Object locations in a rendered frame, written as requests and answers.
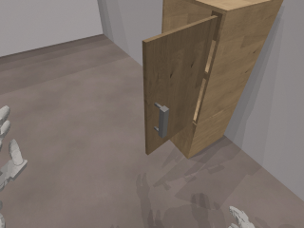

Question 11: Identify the robot left hand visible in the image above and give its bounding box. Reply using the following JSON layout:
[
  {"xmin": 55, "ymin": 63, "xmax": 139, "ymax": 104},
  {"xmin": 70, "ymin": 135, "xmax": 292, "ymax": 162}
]
[{"xmin": 0, "ymin": 105, "xmax": 28, "ymax": 192}]

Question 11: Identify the robot right hand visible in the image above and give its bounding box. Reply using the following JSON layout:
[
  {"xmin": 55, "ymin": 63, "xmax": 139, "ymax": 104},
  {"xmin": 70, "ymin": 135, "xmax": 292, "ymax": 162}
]
[{"xmin": 228, "ymin": 206, "xmax": 256, "ymax": 228}]

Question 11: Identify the cupboard door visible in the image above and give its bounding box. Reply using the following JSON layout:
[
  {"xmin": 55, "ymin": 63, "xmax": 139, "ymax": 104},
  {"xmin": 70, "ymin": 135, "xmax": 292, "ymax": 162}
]
[{"xmin": 142, "ymin": 15, "xmax": 218, "ymax": 156}]

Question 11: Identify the handle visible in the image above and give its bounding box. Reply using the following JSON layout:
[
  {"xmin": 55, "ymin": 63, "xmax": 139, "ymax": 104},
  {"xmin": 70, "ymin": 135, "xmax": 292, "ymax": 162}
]
[{"xmin": 154, "ymin": 102, "xmax": 169, "ymax": 138}]

